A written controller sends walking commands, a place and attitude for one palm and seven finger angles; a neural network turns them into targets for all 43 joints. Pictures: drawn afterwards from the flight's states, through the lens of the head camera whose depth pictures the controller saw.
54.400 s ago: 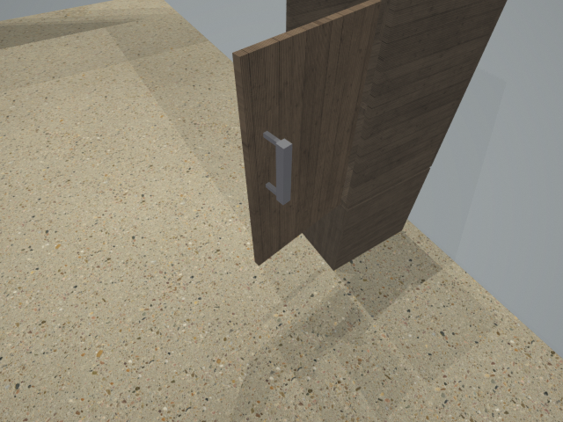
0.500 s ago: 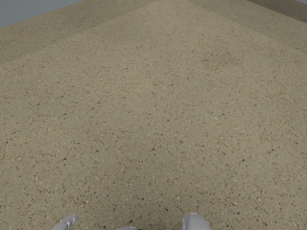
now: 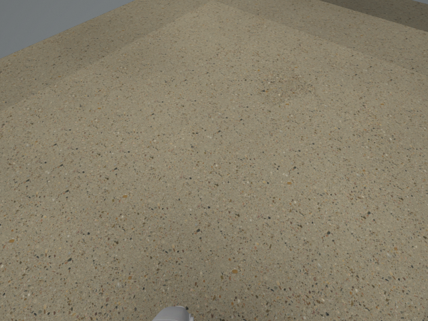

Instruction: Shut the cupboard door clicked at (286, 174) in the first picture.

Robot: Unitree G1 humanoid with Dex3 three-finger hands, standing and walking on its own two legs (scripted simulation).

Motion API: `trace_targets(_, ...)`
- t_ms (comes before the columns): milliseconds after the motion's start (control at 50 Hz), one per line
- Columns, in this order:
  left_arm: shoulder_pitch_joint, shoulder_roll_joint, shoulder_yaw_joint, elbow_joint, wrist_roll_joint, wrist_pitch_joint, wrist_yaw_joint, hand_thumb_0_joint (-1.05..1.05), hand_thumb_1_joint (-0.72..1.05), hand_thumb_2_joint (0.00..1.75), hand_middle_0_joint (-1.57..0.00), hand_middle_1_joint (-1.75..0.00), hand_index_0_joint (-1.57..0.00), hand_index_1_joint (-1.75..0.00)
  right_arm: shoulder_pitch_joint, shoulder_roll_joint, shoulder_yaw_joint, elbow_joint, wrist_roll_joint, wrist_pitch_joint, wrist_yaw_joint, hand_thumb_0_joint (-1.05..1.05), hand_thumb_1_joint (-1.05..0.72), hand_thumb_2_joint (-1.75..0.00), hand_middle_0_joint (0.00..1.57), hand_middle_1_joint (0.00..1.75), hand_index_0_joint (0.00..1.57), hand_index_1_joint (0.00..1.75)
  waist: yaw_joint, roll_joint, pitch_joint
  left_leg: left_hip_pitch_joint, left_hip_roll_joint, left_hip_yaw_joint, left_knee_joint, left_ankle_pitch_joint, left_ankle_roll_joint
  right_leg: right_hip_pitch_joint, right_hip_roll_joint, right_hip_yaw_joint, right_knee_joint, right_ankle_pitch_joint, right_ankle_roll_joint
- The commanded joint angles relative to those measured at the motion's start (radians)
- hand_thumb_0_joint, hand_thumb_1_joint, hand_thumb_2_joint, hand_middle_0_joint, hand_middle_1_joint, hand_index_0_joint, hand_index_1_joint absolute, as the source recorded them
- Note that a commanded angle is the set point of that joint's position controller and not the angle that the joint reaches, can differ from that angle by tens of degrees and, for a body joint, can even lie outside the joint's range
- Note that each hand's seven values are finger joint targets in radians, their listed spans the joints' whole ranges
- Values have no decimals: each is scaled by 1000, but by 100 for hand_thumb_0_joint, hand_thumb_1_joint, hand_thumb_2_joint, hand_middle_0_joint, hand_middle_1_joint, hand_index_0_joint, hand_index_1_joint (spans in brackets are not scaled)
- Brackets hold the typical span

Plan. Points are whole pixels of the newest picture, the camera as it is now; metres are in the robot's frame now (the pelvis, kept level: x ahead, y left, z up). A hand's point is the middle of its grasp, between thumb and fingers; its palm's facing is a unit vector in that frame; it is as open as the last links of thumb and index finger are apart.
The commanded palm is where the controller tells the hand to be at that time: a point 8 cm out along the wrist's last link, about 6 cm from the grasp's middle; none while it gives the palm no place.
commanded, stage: turn to face it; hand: left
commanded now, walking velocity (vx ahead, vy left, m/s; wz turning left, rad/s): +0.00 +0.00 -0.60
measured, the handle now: out of the picture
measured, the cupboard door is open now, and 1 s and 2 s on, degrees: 27 27 27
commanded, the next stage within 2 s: none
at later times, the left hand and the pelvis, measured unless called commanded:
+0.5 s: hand (128, 301) +0.17 +0.21 -0.16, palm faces -0.28 -0.93 -0.25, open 7.4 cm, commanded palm none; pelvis +0.01 +0.02 -0.01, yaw -20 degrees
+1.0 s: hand (159, 277) +0.23 +0.15 -0.19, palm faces -0.55 -0.82 -0.19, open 7.4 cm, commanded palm none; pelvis +0.04 +0.03 -0.01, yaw -37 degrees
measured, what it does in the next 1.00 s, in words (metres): steps on the spot, turning right: left foot, then right foot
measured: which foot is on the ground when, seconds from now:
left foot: up 0.00-0.14, down 0.16-0.54, up 0.56-0.90, down 0.92-1.00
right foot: down 0.00-0.16, up 0.18-0.52, down 0.54-0.92, up 0.94-1.00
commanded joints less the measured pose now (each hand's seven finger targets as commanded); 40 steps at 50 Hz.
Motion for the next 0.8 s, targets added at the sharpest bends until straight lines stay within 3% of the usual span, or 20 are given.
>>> trace_targets(0, 28, 193, 56, -74, 9, -7, 13, 0, 90, 90, -20, -30, -20, -30, -9, -71, -24, -99, 1, -23, -1, 0, -90, -90, 20, 30, 20, 30, 4, -150, -136, -2, 3, -15, -130, -9, 0, 116, -256, 295, -67, 341, -150)
trace_targets(40, 10, 208, 63, -81, 8, -1, 10, 0, 90, 90, -20, -30, -20, -30, 0, -77, -23, -107, 6, -31, -5, 0, -90, -90, 20, 30, 20, 30, -2, -167, -152, 71, -10, -18, -257, 8, 6, 89, -244, 322, -28, 361, -139)
trace_targets(80, -21, 197, 63, -87, 1, 7, 8, 0, 90, 90, -20, -30, -20, -30, 55, -87, -24, -92, 10, -41, -10, 0, -90, -90, 20, 30, 20, 30, -36, -157, -167, 247, -19, -16, -462, 152, 8, -15, -192, 312, 28, 290, -81)
trace_targets(100, -37, 179, 55, -101, -8, 11, 4, 0, 90, 90, -20, -30, -20, -30, 98, -126, -28, -83, 7, -52, -16, 0, -90, -90, 20, 30, 20, 30, -58, -85, -182, 388, 37, -27, -572, 220, 16, -116, -132, 252, 83, 168, -36)
trace_targets(120, -16, 124, 46, -118, -19, 14, -4, 0, 90, 90, -20, -30, -20, -30, 104, -211, -40, -92, -6, -63, -19, 0, -90, -90, 20, 30, 20, 30, -54, 165, -187, 480, 253, -241, -669, 290, 81, -275, 3, 130, 238, -129, 20)
trace_targets(140, -28, 125, 42, -133, -14, 12, -11, 0, 90, 90, -20, -30, -20, -30, 110, -263, -50, -109, -14, -55, -23, 0, -90, -90, 20, 30, 20, 30, -59, 279, -157, 430, 432, -374, -686, 426, 188, -330, 24, -3, 461, -441, 64)
trace_targets(160, -44, 149, 47, -136, -6, 19, -15, 0, 90, 90, -20, -30, -20, -30, 82, -253, -43, -123, -22, -48, -25, 0, -90, -90, 20, 30, 20, 30, -53, 179, -107, 314, 451, -340, -678, 432, 242, -297, -23, 16, 601, -418, 69)
trace_targets(180, -23, 157, 53, -126, 2, 25, -22, 0, 90, 90, -20, -30, -20, -30, 29, -214, -31, -138, -23, -53, -25, 0, -90, -90, 20, 30, 20, 30, -19, 145, -83, 295, 406, -281, -680, 468, 244, -315, -34, 6, 675, -359, 77)
trace_targets(260, -16, 146, 55, -113, -2, 48, -46, 0, 90, 90, -20, -30, -20, -30, -35, -200, -24, -162, -24, -48, -25, 0, -90, -90, 20, 30, 20, 30, 7, 159, -49, 252, 305, -70, -647, 479, 203, -285, -69, -39, 714, -272, 99)
trace_targets(320, -58, 131, 47, -137, -2, 52, -55, 0, 90, 90, -20, -30, -20, -30, 6, -206, -31, -146, -24, -46, -20, 0, -90, -90, 20, 30, 20, 30, -15, 160, -49, 274, 298, -19, -647, 410, 194, -257, -76, -81, 587, -237, 102)
trace_targets(400, -99, 121, 36, -161, 0, 40, -57, 0, 90, 90, -20, -30, -20, -30, 49, -230, -45, -125, -23, -44, -10, 0, -90, -90, 20, 30, 20, 30, -42, 199, -82, 329, 322, 28, -584, 509, 193, -188, -64, -134, 404, -236, 90)
trace_targets(440, -87, 124, 34, -165, 0, 32, -55, 0, 90, 90, -20, -30, -20, -30, 48, -246, -53, -125, -22, -43, -6, 0, -90, -90, 20, 30, 20, 30, -39, 206, -108, 345, 330, 53, -524, 574, 177, -128, -51, -153, 311, -214, 76)
trace_targets(480, -24, 148, 39, -151, 0, 23, -53, 0, 90, 90, -20, -30, -20, -30, 31, -250, -58, -127, -15, -40, 0, 0, -90, -90, 20, 30, 20, 30, 2, 167, -128, 285, 302, 104, -407, 542, 120, 16, -42, -163, 122, -48, 56)
trace_targets(500, 40, 194, 50, -131, 4, 12, -47, 0, 90, 90, -20, -30, -20, -30, 27, -230, -57, -134, -8, -40, 5, 0, -90, -90, 20, 30, 20, 30, 33, 64, -162, 200, 252, 148, -270, 440, 67, 156, -92, -94, 4, 91, 30)
trace_targets(520, 89, 307, 70, -116, 15, -2, -33, 0, 90, 90, -20, -30, -20, -30, 12, -148, -37, -172, 0, -39, 8, 0, -90, -90, 20, 30, 20, 30, 59, -259, -168, -68, 107, 209, -45, -19, 0, 322, -338, 242, -67, 391, -65)
trace_targets(540, 135, 350, 76, -102, 0, 1, -18, 0, 90, 90, -20, -30, -20, -30, -44, -149, -27, -203, -3, -28, 1, 0, -90, -90, 20, 30, 20, 30, 89, -303, -162, -160, 49, 98, 145, -249, -11, 278, -450, 359, -45, 635, -171)
trace_targets(560, 118, 335, 72, -110, -1, 4, -8, 0, 90, 90, -20, -30, -20, -30, -39, -149, -24, -198, 0, -20, -4, 0, -90, -90, 20, 30, 20, 30, 69, -220, -154, -192, 75, 5, 233, -194, -4, 256, -442, 316, -49, 521, -204)
trace_targets(580, 52, 283, 72, -124, 0, 5, 4, 0, 90, 90, -20, -30, -20, -30, -48, -145, -29, -186, -3, -21, -6, 0, -90, -90, 20, 30, 20, 30, 44, -246, -134, -231, 92, -19, 253, -123, -6, 241, -378, 303, -56, 452, -181)
trace_targets(660, -40, 240, 49, -157, -1, 1, 2, 0, 90, 90, -20, -30, -20, -30, -18, -146, -27, -155, -6, -17, 6, 0, -90, -90, 20, 30, 20, 30, -4, -145, -130, -125, 76, 3, 157, 9, -33, 144, -277, 167, -22, 453, -138)
trace_targets(780, -40, 261, 56, -153, 10, 6, -3, 0, 90, 90, -20, -30, -20, -30, -16, -128, -27, -166, 0, -23, 9, 0, -90, -90, 20, 30, 20, 30, 0, -146, -125, -29, 33, 22, -97, 1, -30, 92, -261, 253, -30, 274, -147)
